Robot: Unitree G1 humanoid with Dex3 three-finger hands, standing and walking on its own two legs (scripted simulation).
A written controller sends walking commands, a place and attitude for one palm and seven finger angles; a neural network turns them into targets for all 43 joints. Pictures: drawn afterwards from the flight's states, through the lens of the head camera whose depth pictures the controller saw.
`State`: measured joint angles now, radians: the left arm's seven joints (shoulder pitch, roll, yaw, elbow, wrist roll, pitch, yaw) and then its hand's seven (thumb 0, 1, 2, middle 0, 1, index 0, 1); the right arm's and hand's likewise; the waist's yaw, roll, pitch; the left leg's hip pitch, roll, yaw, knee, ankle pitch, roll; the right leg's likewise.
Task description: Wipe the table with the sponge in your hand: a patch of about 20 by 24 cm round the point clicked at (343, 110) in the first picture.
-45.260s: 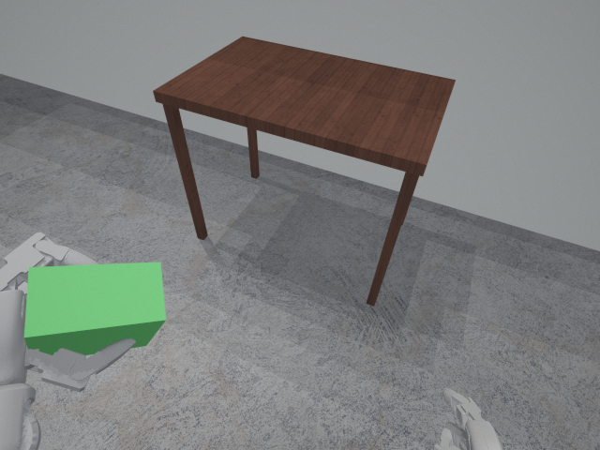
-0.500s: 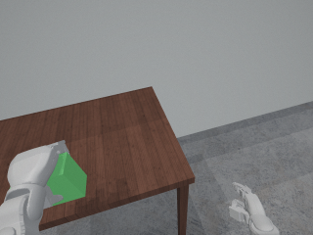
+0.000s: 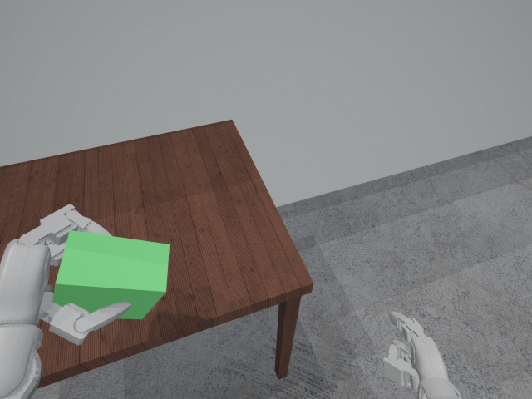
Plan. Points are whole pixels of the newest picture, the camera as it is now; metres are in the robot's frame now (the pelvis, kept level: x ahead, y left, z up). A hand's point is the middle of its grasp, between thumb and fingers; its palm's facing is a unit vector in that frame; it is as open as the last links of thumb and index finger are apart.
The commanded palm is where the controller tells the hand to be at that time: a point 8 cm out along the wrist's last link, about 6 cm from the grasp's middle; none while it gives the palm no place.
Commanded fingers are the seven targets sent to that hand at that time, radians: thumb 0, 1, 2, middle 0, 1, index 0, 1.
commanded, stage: step back with the hand held close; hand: left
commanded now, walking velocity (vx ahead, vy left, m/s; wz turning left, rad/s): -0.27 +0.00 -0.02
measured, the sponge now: (124, 281) +0.22 +0.20 +0.12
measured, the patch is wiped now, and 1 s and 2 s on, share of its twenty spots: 1.00 1.00 1.00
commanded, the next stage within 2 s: stop stepping back and stand still in 1.24 s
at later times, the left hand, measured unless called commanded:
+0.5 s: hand (19, 315) +0.16 +0.28 +0.15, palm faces +0.36 -0.85 -0.39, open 10.1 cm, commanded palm +0.11 +0.32 +0.18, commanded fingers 0.00 0.10 1.30 -1.20 -1.60 -1.20 -1.60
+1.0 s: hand (4, 363) +0.11 +0.26 +0.16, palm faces +0.28 -0.89 -0.36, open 10.1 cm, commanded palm +0.06 +0.32 +0.18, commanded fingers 0.00 0.10 1.30 -1.20 -1.60 -1.20 -1.60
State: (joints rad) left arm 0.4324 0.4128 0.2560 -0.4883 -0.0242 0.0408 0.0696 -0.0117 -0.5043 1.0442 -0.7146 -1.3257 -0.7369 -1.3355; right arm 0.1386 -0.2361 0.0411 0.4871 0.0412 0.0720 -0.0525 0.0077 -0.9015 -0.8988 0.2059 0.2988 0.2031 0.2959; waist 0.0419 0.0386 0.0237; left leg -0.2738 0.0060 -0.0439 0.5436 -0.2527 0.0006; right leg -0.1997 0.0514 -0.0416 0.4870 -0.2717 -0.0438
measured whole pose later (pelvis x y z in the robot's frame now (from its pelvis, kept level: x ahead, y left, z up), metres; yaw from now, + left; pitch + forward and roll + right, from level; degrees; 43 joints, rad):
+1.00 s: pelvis -0.10 +0.04 -0.01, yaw +0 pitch +3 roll -1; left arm 0.51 0.40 0.31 -0.60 -0.06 -0.17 0.11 -0.01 -0.51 1.04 -0.72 -1.33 -0.74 -1.33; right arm 0.18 -0.18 0.02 0.59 0.02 0.00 -0.06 0.01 -0.90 -0.90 0.21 0.30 0.21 0.30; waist -0.02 -0.04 -0.03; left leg -0.43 0.00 -0.01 0.70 -0.24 0.00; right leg -0.34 0.03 0.02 0.59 -0.30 0.00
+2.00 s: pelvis -0.38 +0.02 -0.01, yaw +0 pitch -2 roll +1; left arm 0.49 0.36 0.30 -0.51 -0.05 -0.13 0.11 -0.01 -0.51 1.05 -0.72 -1.33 -0.74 -1.33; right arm 0.25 -0.18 0.03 0.68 0.01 -0.06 -0.06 0.01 -0.90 -0.90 0.21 0.30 0.20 0.30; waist -0.01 -0.04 -0.05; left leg -0.34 0.02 0.08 0.79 -0.44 0.06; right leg -0.40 -0.01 -0.11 0.60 -0.25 -0.08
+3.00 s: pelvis -0.37 +0.01 +0.00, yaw +1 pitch -1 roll -1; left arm 0.46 0.35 0.29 -0.48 -0.06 -0.09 0.15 -0.01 -0.51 1.05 -0.72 -1.33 -0.74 -1.34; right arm 0.14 -0.20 0.02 0.58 0.02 -0.04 -0.05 0.01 -0.90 -0.90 0.21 0.30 0.20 0.30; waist 0.02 0.02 0.03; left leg -0.22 0.03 0.03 0.50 -0.25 0.00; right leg -0.16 0.00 -0.08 0.45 -0.27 -0.01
